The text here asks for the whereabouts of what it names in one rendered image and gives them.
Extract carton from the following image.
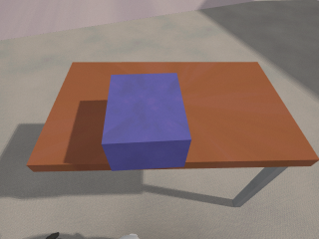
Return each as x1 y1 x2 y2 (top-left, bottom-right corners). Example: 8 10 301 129
101 73 191 171

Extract table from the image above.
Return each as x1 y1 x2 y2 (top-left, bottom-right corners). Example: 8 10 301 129
26 62 319 207

